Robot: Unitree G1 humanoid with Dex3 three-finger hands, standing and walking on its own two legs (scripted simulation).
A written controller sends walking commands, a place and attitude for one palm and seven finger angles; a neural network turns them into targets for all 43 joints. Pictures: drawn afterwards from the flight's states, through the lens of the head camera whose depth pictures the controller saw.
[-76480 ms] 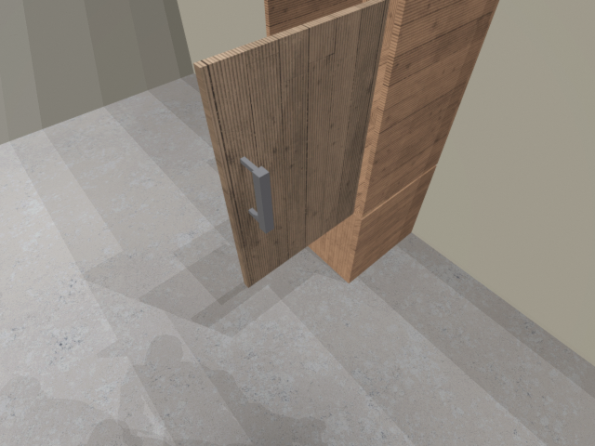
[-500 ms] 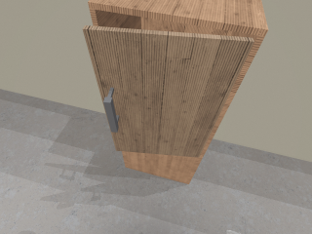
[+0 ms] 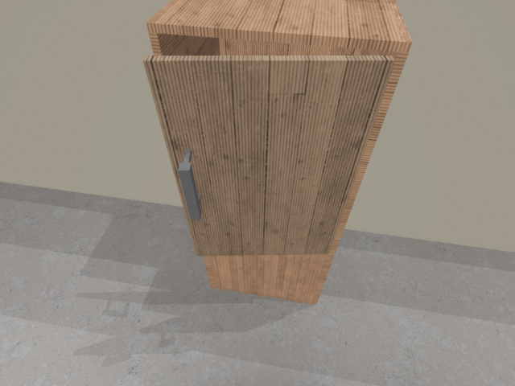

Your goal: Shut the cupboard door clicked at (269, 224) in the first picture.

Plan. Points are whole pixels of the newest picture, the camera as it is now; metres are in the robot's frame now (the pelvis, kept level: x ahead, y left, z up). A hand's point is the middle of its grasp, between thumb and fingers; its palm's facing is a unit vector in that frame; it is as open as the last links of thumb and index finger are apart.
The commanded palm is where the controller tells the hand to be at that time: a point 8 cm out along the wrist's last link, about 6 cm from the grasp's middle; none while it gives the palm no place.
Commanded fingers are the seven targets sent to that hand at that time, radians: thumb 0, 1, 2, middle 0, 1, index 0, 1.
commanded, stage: come to a stop and stand still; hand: left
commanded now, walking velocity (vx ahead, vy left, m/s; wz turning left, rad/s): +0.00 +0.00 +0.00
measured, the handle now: (192, 185) +0.49 +0.17 +0.00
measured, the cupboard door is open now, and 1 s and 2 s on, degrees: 11 11 11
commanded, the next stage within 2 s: look again from close up in 0.18 s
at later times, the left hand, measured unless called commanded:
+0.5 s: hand out of the picture +0.02 +0.18 -0.17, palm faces -0.01 -0.98 -0.19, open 7.4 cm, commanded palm none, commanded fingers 0.00 0.90 0.90 -0.20 -0.30 -0.20 -0.30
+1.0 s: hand (140, 338) +0.20 +0.20 -0.05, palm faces +0.28 -0.94 -0.18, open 7.3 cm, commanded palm +0.14 +0.24 -0.06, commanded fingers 0.00 0.90 0.90 -0.33 -0.44 -0.33 -0.44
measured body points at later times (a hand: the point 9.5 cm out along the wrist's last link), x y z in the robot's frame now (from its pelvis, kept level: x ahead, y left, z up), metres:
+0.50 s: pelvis +0.02 +0.00 +0.01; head +0.04 +0.01 +0.46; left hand +0.02 +0.23 -0.15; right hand +0.06 -0.24 -0.14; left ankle +0.02 +0.07 -0.73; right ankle +0.01 -0.14 -0.73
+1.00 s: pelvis +0.03 -0.01 -0.01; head +0.04 -0.01 +0.44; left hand +0.18 +0.25 -0.04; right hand +0.13 -0.26 -0.13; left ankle +0.02 +0.07 -0.73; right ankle +0.01 -0.12 -0.70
